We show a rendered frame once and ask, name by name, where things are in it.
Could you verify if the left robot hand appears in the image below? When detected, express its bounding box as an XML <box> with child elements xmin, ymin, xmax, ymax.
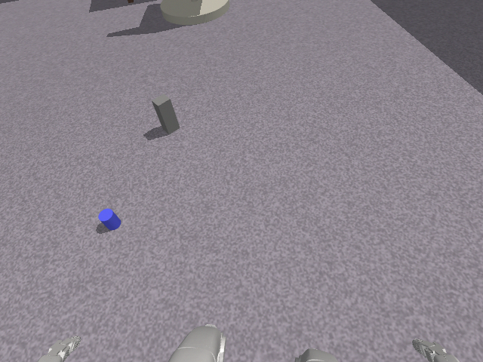
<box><xmin>37</xmin><ymin>336</ymin><xmax>81</xmax><ymax>362</ymax></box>

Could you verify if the right robot hand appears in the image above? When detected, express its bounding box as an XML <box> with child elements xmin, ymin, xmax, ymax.
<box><xmin>412</xmin><ymin>339</ymin><xmax>459</xmax><ymax>362</ymax></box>

